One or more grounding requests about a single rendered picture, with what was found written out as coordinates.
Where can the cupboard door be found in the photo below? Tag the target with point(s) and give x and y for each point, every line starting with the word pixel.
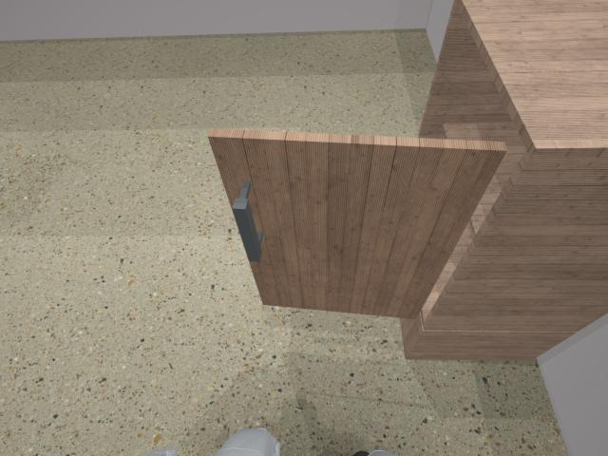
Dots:
pixel 351 223

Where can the handle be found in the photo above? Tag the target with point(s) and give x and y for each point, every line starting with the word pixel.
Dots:
pixel 250 236

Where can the robot left thigh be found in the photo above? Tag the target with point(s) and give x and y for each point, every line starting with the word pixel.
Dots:
pixel 250 442

